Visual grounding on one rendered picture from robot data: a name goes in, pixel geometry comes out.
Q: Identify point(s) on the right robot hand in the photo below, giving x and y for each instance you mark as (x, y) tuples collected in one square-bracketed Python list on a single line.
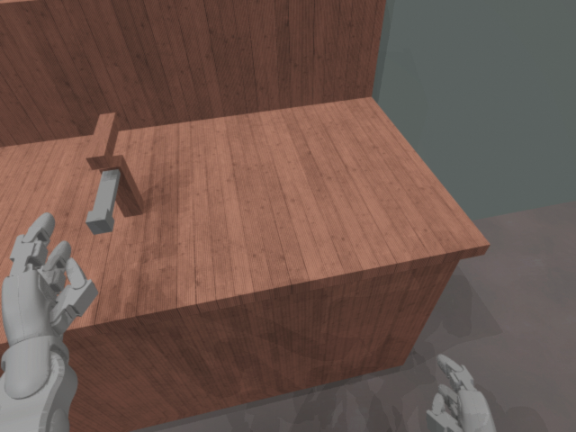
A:
[(470, 411)]

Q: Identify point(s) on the counter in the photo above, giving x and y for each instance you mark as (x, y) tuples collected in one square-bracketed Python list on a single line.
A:
[(273, 230)]

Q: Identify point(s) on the left robot hand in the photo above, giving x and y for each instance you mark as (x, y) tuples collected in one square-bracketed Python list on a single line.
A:
[(30, 292)]

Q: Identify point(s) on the robot left forearm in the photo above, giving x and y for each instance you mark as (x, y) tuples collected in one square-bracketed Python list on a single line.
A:
[(37, 386)]

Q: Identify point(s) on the tap lever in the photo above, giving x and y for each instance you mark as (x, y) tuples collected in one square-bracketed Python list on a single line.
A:
[(100, 219)]

